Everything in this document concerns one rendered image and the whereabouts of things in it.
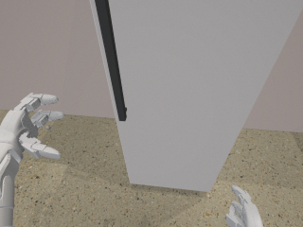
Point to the robot left hand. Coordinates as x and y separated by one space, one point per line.
16 123

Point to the handle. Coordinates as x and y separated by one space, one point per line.
107 33

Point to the left robot forearm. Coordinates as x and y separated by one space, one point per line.
10 158

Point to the fridge door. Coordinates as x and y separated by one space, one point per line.
191 72

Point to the robot right hand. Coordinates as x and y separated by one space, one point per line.
249 215

